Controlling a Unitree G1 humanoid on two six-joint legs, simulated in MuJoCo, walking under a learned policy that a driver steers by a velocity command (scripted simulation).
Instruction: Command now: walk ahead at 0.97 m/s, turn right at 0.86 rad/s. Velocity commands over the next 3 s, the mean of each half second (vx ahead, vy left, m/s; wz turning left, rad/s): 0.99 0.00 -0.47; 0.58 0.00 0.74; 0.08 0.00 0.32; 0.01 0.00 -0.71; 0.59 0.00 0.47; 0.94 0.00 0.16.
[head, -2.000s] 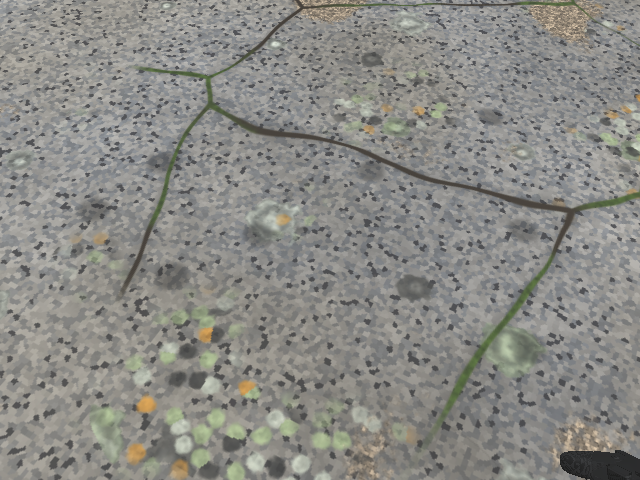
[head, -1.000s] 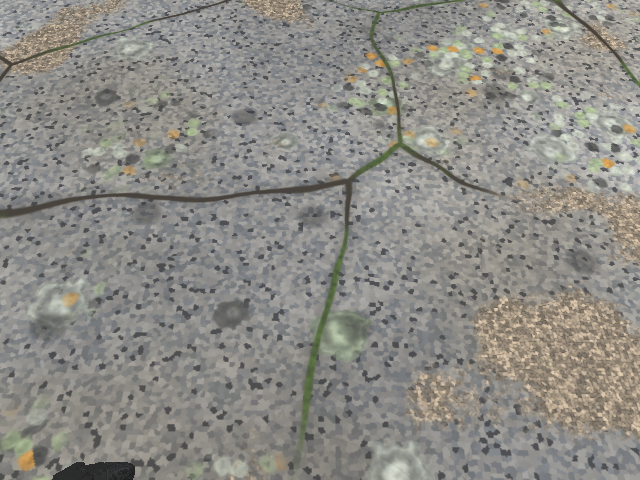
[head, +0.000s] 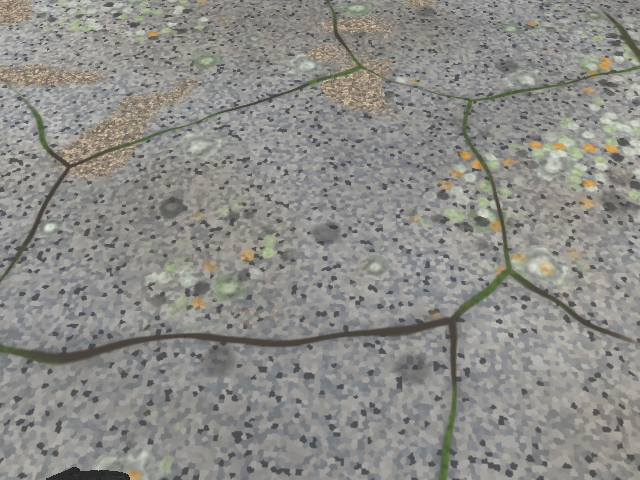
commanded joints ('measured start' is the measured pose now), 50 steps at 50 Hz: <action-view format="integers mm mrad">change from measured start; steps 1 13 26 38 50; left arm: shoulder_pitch -95 233 385 97 222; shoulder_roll -23 123 152 84 118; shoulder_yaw -33 37 15 -35 2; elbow -97 42 152 -107 -117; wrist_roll -4 -2 6 -13 6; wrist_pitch -9 -45 -127 -128 -84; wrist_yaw -20 104 110 95 121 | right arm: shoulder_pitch -110 -176 -426 -242 119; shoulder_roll -102 -88 -87 -111 -57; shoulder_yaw -4 37 37 -14 -5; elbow -64 -206 -222 -154 -219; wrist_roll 0 -42 17 67 53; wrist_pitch -28 17 30 -3 98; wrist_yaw -11 6 59 23 -9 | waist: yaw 72 -4 64 120 -7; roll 82 149 -38 -7 -275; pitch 163 32 29 59 -547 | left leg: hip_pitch -235 -824 -647 -506 -787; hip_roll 239 167 -28 68 -115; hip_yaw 36 -326 -97 -601 -501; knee -105 1129 373 31 1263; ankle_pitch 918 49 509 769 -357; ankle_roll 48 -6 151 335 -33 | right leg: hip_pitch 207 681 1001 306 1246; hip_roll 39 -50 -42 60 -497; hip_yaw -91 539 5 176 858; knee -207 -799 -848 43 -508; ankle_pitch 73 -215 995 -288 718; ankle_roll -54 -247 31 145 -233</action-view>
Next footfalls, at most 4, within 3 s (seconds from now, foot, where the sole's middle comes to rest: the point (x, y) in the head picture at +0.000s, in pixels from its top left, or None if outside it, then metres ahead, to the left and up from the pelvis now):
0.14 right None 0.30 -0.06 -0.76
0.60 left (339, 351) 0.78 -0.05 -0.76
0.96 right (378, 239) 1.11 -0.17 -0.76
1.36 left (295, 286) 0.97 0.05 -0.76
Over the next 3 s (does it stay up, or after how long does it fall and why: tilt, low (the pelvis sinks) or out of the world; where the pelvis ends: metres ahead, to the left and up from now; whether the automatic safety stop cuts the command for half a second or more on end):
stays up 1.54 0.09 0.01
